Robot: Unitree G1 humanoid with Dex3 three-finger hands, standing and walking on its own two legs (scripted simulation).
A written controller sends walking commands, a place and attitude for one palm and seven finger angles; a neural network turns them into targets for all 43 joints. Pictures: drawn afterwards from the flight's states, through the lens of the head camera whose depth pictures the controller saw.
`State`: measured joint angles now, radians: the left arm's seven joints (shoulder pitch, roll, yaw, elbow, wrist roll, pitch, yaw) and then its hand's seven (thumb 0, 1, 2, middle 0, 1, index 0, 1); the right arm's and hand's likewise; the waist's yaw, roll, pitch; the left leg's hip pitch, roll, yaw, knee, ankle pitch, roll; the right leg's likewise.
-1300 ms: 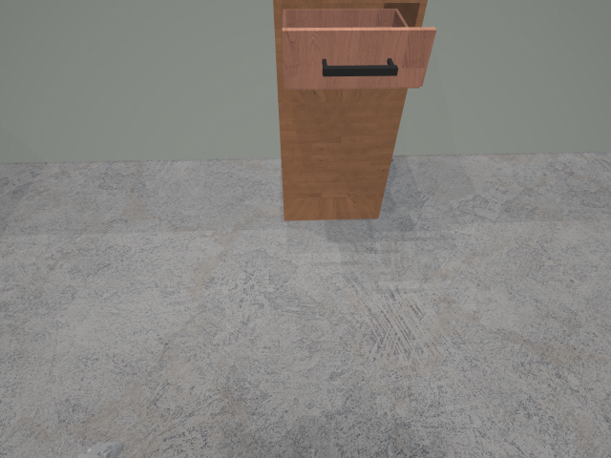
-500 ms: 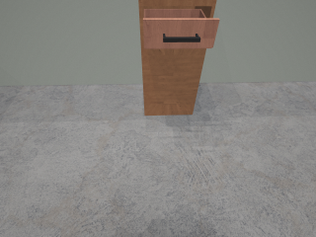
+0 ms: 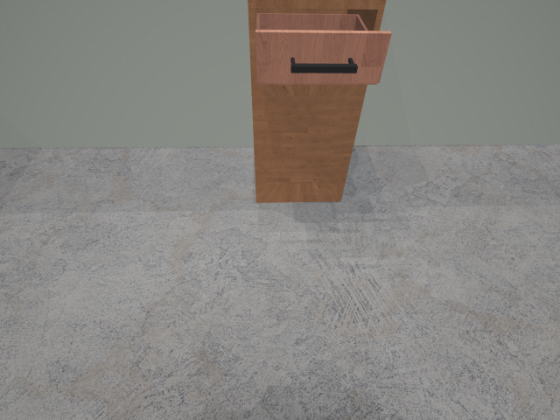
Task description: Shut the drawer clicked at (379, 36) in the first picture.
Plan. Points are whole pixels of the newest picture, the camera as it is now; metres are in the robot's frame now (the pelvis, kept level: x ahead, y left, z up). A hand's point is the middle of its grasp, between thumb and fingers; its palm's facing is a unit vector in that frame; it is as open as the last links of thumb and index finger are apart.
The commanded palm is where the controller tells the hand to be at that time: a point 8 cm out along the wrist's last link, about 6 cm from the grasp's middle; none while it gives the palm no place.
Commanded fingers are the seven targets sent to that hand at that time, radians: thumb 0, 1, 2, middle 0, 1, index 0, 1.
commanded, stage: look at it before walking up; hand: left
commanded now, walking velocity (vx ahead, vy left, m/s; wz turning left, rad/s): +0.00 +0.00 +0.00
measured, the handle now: (323, 64) +1.03 -0.07 +0.04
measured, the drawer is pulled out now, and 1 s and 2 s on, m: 0.19 0.19 0.19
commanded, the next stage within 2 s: walk to a spot facing it in 0.14 s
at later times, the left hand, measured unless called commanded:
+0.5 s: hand out of the picture +0.07 +0.23 -0.17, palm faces -0.09 -0.95 -0.30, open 7.4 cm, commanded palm none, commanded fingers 0.00 0.90 0.90 -0.20 -0.30 -0.20 -0.30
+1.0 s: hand out of the picture +0.08 +0.21 -0.18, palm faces -0.25 -0.95 -0.20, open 7.4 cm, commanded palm none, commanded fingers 0.00 0.90 0.90 -0.20 -0.30 -0.20 -0.30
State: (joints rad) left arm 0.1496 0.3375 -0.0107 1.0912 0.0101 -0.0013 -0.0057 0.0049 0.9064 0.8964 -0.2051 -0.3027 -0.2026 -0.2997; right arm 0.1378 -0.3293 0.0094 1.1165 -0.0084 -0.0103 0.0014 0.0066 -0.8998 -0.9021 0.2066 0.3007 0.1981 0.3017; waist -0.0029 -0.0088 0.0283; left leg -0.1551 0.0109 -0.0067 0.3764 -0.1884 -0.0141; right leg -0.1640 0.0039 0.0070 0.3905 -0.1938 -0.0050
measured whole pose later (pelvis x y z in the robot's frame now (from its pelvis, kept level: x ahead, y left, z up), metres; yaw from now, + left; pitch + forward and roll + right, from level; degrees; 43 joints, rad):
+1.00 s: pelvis -0.02 +0.02 -0.01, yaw -19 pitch +1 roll +0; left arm 0.28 0.25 0.08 0.92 0.02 0.07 -0.03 0.01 0.91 0.90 -0.21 -0.30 -0.20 -0.30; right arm 0.20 -0.21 -0.04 0.90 -0.01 -0.02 -0.02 0.01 -0.90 -0.90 0.20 0.30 0.20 0.30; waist 0.02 -0.04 0.01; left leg -0.21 0.01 0.03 0.50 -0.31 0.01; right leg -0.48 0.10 0.14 0.77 -0.37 0.00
